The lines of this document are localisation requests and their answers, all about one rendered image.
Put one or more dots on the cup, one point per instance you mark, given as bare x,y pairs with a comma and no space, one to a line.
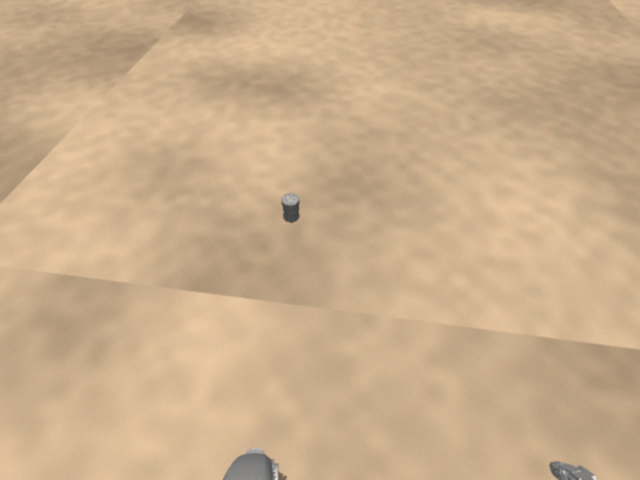
290,204

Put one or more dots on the right robot hand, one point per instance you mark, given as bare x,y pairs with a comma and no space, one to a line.
563,471

